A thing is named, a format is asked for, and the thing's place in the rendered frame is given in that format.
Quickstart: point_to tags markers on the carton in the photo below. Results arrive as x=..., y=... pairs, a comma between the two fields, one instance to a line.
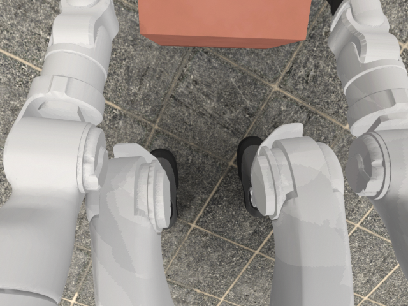
x=257, y=24

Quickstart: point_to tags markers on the robot left upper arm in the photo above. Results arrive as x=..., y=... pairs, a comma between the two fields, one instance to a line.
x=51, y=165

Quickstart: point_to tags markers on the robot right forearm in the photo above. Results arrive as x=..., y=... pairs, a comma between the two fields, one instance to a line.
x=374, y=78

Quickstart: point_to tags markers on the robot left forearm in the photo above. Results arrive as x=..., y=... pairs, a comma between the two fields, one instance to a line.
x=77, y=59

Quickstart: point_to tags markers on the robot right hand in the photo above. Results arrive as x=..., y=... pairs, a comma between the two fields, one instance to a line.
x=334, y=5

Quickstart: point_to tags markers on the robot right upper arm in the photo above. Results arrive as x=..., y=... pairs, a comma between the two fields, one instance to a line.
x=377, y=168

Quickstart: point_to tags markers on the right robot shin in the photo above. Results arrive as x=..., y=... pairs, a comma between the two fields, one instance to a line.
x=296, y=130

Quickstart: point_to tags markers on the right robot foot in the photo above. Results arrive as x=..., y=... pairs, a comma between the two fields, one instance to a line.
x=246, y=152

